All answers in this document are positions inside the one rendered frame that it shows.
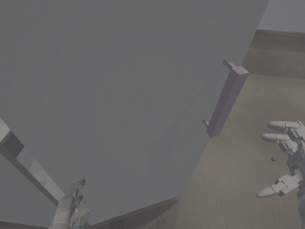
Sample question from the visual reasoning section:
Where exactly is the fridge door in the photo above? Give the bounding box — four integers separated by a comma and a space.
0, 0, 270, 225

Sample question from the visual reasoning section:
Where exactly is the handle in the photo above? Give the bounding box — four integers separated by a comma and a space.
202, 58, 249, 138

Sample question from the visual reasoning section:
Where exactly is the left robot hand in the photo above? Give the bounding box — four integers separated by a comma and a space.
51, 179, 90, 229

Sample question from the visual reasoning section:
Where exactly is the right robot hand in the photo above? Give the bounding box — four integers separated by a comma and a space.
256, 120, 305, 198

